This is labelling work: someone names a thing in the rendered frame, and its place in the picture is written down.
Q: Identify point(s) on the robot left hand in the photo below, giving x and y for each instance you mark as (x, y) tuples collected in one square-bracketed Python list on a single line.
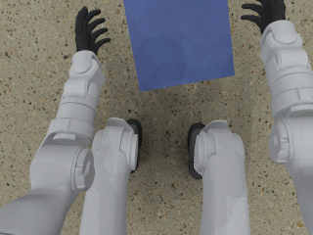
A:
[(84, 38)]

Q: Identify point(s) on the right robot shin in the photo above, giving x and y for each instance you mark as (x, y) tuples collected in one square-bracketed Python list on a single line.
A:
[(223, 124)]

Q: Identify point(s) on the left robot forearm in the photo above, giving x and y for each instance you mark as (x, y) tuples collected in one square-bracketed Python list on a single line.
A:
[(73, 125)]

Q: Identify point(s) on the right robot upper arm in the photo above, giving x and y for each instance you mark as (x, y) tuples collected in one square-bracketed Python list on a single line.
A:
[(291, 145)]

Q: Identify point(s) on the left robot upper arm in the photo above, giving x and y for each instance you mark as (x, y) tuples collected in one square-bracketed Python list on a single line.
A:
[(58, 174)]

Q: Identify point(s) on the robot left foot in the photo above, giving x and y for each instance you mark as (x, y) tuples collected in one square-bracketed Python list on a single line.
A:
[(137, 127)]

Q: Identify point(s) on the carton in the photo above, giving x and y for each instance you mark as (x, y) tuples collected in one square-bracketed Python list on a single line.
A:
[(176, 42)]

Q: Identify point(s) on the robot right hand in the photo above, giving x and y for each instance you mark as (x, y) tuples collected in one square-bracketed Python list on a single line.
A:
[(269, 11)]

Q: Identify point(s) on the right robot forearm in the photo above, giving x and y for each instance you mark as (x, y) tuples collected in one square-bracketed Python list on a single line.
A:
[(288, 71)]

